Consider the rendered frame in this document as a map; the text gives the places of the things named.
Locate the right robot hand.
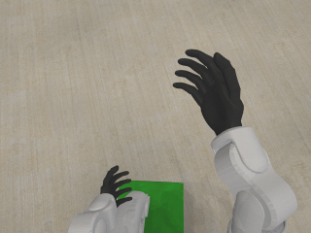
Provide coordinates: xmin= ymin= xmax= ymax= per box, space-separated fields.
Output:
xmin=172 ymin=49 xmax=244 ymax=136

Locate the robot left thigh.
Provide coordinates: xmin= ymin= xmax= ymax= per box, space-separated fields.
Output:
xmin=110 ymin=190 xmax=151 ymax=233

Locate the left robot hand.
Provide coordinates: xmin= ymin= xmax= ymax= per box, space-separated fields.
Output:
xmin=100 ymin=165 xmax=133 ymax=207

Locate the robot left forearm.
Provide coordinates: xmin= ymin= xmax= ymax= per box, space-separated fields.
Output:
xmin=67 ymin=193 xmax=118 ymax=233

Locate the robot right forearm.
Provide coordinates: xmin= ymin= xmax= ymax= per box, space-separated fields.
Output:
xmin=210 ymin=126 xmax=297 ymax=233

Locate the carton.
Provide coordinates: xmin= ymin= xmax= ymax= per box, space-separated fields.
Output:
xmin=118 ymin=180 xmax=184 ymax=233

